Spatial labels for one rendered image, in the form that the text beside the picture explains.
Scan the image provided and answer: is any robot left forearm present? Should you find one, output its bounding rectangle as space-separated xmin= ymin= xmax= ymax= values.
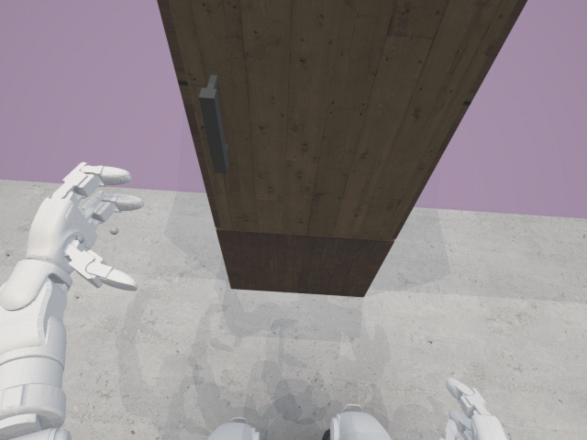
xmin=0 ymin=258 xmax=72 ymax=440

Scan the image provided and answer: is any left robot hand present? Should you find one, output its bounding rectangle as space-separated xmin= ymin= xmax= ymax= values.
xmin=26 ymin=162 xmax=144 ymax=291

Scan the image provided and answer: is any right robot hand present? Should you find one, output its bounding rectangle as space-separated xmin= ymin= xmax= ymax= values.
xmin=439 ymin=378 xmax=508 ymax=440

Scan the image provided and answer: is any robot right shin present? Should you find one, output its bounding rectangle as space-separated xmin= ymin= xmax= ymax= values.
xmin=342 ymin=404 xmax=362 ymax=413

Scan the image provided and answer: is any handle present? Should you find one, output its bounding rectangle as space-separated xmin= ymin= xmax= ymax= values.
xmin=199 ymin=75 xmax=228 ymax=173

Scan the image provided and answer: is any robot right thigh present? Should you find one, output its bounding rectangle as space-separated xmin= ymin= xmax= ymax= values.
xmin=330 ymin=412 xmax=392 ymax=440

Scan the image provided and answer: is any cupboard door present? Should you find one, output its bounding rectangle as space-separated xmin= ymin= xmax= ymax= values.
xmin=168 ymin=0 xmax=518 ymax=241

